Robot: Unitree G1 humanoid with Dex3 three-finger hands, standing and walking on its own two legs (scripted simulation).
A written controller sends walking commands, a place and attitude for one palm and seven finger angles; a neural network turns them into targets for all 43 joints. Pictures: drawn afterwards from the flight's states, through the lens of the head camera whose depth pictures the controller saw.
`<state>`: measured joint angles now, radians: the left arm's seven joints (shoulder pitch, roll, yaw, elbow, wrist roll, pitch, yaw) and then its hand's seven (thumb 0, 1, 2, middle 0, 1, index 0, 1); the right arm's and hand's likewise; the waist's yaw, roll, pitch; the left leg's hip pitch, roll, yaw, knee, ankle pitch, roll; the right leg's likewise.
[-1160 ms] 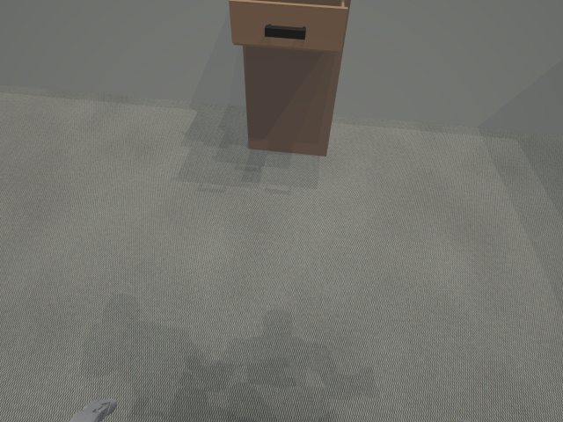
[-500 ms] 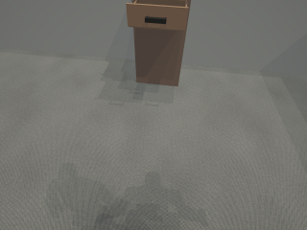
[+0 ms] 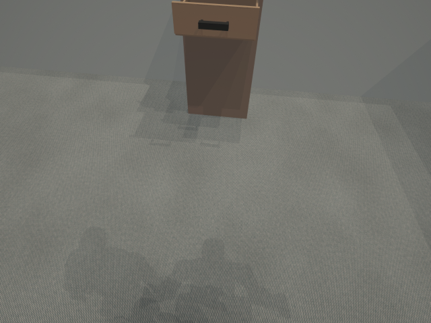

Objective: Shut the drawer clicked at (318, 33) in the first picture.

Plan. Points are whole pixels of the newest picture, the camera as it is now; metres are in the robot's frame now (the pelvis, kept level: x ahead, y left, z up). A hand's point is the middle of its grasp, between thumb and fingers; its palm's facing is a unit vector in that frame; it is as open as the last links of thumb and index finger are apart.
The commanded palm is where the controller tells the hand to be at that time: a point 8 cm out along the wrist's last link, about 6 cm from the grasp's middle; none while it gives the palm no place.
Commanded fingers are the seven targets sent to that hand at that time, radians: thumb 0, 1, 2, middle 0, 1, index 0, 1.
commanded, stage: look at it before walking up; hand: left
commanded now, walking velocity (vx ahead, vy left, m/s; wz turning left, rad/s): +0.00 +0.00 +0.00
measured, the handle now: (214, 23) +1.34 +0.09 +0.01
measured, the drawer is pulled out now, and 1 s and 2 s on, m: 0.29 0.29 0.29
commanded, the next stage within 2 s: walk to a spot facing it in 0.38 s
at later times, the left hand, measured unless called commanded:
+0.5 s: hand out of the picture +0.08 +0.24 -0.16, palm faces -0.01 -0.95 -0.33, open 7.4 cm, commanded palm none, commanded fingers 0.00 0.90 0.90 -0.20 -0.30 -0.20 -0.30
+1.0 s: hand out of the picture +0.15 +0.18 -0.19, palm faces -0.10 -0.99 -0.13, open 7.4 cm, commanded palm none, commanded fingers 0.00 0.90 0.90 -0.20 -0.30 -0.20 -0.30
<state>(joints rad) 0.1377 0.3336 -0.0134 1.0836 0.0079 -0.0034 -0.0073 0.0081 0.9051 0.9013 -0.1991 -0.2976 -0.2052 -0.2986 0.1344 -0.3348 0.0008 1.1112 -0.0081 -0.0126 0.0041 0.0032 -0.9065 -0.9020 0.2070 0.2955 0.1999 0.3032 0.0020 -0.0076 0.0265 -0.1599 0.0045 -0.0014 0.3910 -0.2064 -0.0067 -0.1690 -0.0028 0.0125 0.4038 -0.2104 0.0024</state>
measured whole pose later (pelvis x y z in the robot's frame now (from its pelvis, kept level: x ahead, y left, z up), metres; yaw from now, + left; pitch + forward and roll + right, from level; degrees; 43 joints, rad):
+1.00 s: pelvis +0.12 +0.01 -0.01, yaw -5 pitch -1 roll -1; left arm 0.25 0.19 0.04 1.08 0.02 0.01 -0.03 0.01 0.91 0.90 -0.20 -0.30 -0.20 -0.30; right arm 0.50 -0.12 -0.01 1.18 -0.02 -0.08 -0.03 0.00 -0.91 -0.90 0.20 0.30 0.20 0.30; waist -0.03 -0.03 0.07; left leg 0.06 0.04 0.11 0.35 -0.39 0.00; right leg -0.54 -0.06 -0.08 0.99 -0.33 -0.03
